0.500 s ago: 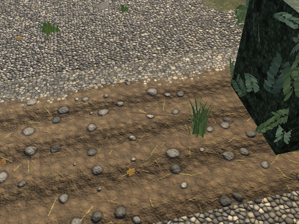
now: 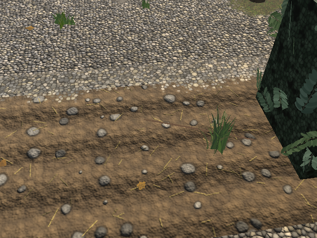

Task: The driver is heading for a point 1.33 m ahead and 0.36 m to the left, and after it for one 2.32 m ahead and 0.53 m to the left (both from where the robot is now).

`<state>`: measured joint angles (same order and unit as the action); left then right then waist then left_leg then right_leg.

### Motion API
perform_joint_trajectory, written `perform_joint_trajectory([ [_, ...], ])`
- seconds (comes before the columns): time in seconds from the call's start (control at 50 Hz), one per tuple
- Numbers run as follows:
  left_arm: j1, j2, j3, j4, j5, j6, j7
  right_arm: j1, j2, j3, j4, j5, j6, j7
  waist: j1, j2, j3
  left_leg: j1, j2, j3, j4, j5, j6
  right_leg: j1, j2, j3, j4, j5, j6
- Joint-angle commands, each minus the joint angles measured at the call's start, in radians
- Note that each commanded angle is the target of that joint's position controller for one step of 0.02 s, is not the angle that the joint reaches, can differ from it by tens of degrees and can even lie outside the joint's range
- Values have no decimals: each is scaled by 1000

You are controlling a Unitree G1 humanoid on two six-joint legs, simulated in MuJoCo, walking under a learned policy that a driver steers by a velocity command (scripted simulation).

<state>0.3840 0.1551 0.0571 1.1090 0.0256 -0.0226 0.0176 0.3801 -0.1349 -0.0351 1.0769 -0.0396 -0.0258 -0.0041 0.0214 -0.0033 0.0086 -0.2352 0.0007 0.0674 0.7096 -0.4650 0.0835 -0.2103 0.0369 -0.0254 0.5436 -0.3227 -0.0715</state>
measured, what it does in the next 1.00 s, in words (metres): walks ahead: left foot, then right foot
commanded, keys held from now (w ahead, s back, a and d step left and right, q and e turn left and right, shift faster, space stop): w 0.94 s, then w+q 0.06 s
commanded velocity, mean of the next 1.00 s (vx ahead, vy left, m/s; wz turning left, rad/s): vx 0.45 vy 0.00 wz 0.01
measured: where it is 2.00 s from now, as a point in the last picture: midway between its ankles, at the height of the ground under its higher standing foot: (145, 144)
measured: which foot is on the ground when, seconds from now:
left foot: up 0.00-0.08, down 0.10-0.56, up 0.58-1.00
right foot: down 0.00-0.08, up 0.10-0.52, down 0.54-1.00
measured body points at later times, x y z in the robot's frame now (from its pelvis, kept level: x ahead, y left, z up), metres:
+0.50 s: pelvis +0.20 +0.02 -0.01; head +0.24 +0.03 +0.44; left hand +0.42 +0.22 -0.13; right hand +0.05 -0.17 -0.14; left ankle +0.02 +0.10 -0.73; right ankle +0.35 -0.06 -0.71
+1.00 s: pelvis +0.48 +0.02 +0.00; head +0.51 +0.02 +0.45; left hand +0.39 +0.24 -0.14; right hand +0.66 -0.19 -0.12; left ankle +0.65 +0.14 -0.70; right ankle +0.36 -0.05 -0.73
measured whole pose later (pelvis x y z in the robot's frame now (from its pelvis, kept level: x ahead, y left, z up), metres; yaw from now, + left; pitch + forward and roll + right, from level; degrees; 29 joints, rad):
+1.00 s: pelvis +0.48 +0.02 +0.00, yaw +0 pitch +1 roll -1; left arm 0.48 0.15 0.03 1.09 0.02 -0.11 0.01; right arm 0.03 -0.17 -0.04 0.90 -0.02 -0.04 0.03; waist 0.06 0.02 0.05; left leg -0.59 0.07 0.07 0.63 -0.03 0.06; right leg 0.09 0.09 -0.09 0.19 -0.30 -0.08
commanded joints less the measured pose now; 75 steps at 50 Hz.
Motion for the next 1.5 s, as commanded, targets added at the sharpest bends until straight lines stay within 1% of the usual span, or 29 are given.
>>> perform_joint_trajectory([
  [0.02, 40, 145, 32, -24, 2, -13, 3, -52, -55, -15, -91, 10, -38, 11, -4, -108, 164, -195, 31, -36, 2, 19, 24, -39, -327, 467, -361, -323, -193],
  [0.08, -98, 113, 30, -60, -20, -19, 2, 215, -43, -28, 8, 22, -50, 8, -145, -38, 99, 333, -32, 3, -250, 169, 12, -358, -156, 190, -169, -217, -88],
  [0.12, -160, 33, 9, -134, -1, -40, -14, 406, -220, -70, 41, 10, -47, -6, -200, 316, 89, 454, 394, -673, -587, -276, 121, -641, 30, -66, 350, -224, -19],
  [0.14, -207, 100, 24, -147, 30, -38, -25, 322, -173, -60, 28, 7, -29, -14, -155, 152, 172, 327, 399, -691, -598, -352, 149, -654, -40, 3, 471, -173, -25],
  [0.18, -171, 60, 16, -121, 16, -43, -45, 159, -137, -44, -25, 12, -38, -12, -68, 67, 191, 237, 307, -506, -604, -148, 108, -607, -91, 23, 515, 2, -18],
  [0.24, -142, 49, 15, -100, 19, -32, -56, 155, -88, -23, -13, 20, -62, -12, -28, 68, 133, 230, 213, -281, -575, 290, 68, -522, -95, -10, 492, 136, 6],
  [0.3, -244, 43, 8, -139, 17, -18, -55, 227, -75, -9, 22, 21, -68, -11, -42, 94, 118, 252, 186, -177, -532, 625, 67, -551, -81, -52, 446, 181, 20],
  [0.44, -499, 52, -18, -245, -6, -27, -48, 249, -115, -1, 36, 18, -72, -20, -74, 117, 147, 247, 199, -116, -527, 815, 82, -387, -30, -111, 88, 250, -7],
  [0.48, -441, 75, -9, -236, -8, -32, -36, 220, -135, -6, 35, 17, -76, -20, -32, 112, 105, 284, 208, -91, -429, 1044, 75, -268, 4, -118, 48, 205, -44],
  [0.52, -188, 114, 14, -157, -11, -49, -22, 197, -160, -14, 36, 21, -75, -19, 75, 101, -31, 278, 186, -54, -140, 1189, 55, 15, 52, -127, -23, 204, -86],
  [0.54, -38, 152, 32, -116, 4, -58, -14, 188, -153, -13, 28, 28, -74, -16, 136, 88, -111, 128, 161, -42, 76, 1003, 45, 249, -31, -36, -42, 181, -115],
  [0.56, 90, 253, 57, -107, 32, -60, -10, 241, -62, 5, -6, 45, -74, -4, 129, -80, -265, -131, 65, 1, 438, 451, 19, 508, -331, 362, -68, 27, -201],
  [0.58, 76, 260, 62, -105, 4, -40, -22, 265, -89, -14, -2, 55, -70, 6, 103, -152, -337, -324, -76, -82, 691, -44, 12, 555, -461, 770, -254, -78, -303],
  [0.6, -50, 220, 52, -117, -15, -35, -26, 155, -130, -26, -32, 33, -63, 5, 58, -58, -158, -423, 3, -125, 703, 51, 27, 409, -412, 637, -294, -192, -263],
  [0.64, -171, 106, 21, -130, -16, -56, -29, 43, -95, -26, -60, 11, -65, 9, -1, 10, 46, -374, 72, -112, 576, 172, 23, 111, -328, 404, -367, -21, -195],
  [0.68, -137, 57, 2, -101, -14, -75, -17, 86, -51, -22, -48, -7, -38, 15, -56, -12, 53, -261, 97, -112, 488, 183, 0, -7, -266, 268, -382, 149, -157],
  [0.74, -64, 97, 3, -83, -12, -93, -12, 17, -60, -28, -82, -2, -17, 22, -70, -33, 65, -302, 105, -82, 402, 238, -25, -18, -233, 183, -408, 256, -156],
  [0.86, 63, 111, -8, -69, -16, -92, -12, -278, -69, -20, -185, 12, -15, 35, -9, -41, 108, -400, 101, -20, 79, 452, -59, 72, -194, 92, -430, 413, -129],
  [0.98, 161, 132, -7, -38, -3, -91, 0, -420, -82, -13, -238, 19, -27, 37, 33, -60, 108, -406, 54, 21, -103, 430, -15, 291, -244, 49, -372, 589, -129],
  [1.04, 131, 149, -1, -33, 3, -91, 11, -352, -102, -25, -228, 17, -36, 30, -21, -75, 63, -259, -11, 51, -151, 307, 46, 344, -265, -17, -231, 917, -99],
  [1.08, 103, 166, 3, -38, 1, -81, 13, -96, -138, -50, -142, 10, -48, 18, -131, -56, -67, 32, -74, 71, -237, 323, 94, 299, -233, -78, 86, 1011, -65],
  [1.1, 90, 153, -3, -67, -6, -81, 12, 66, -206, -73, -102, -11, -52, 10, -191, -10, -164, 283, 74, -110, -240, 268, 148, 95, -207, -106, 353, 746, -43],
  [1.12, 170, 76, -14, -102, -40, -85, -10, 144, -309, -101, -93, -16, -47, 10, -153, 230, -267, 554, 354, -654, -340, 207, 317, -298, 0, -128, 768, 60, 12],
  [1.14, 85, 146, 6, -118, -17, -90, -13, 52, -280, -93, -98, 22, -30, 20, -121, 123, -246, 527, 343, -779, -438, 200, 306, -431, -1, 43, 862, -115, 0],
  [1.16, -16, 151, 7, -164, -16, -101, -19, -53, -250, -83, -123, 28, -28, 21, -91, 83, -104, 399, 318, -618, -444, 237, 279, -495, -61, 61, 837, -30, -6],
  [1.18, -61, 147, 6, -176, -14, -110, -20, -95, -197, -70, -129, 24, -32, 22, -68, -2, -45, 288, 280, -529, -468, 351, 248, -464, -94, 63, 768, 34, -3],
  [1.22, -67, 125, 8, -194, 10, -86, -20, -118, -146, -52, -123, 31, -43, 11, -4, -10, 1, 133, 197, -403, -491, 496, 197, -370, -130, 69, 648, 52, 25],
  [1.32, -176, 112, 5, -262, 21, -31, -28, -24, -207, -60, -118, 40, -59, 2, -5, 33, 30, 53, 137, -339, -536, 530, 192, -398, -132, 31, 465, 119, 96],
  [1.5, -506, 131, -10, -411, 4, -32, -41, 138, -219, -62, -134, 28, -44, -2, -120, 75, 48, 239, 117, -385, -465, 663, 142, -495, -77, 27, 147, 303, 109],
])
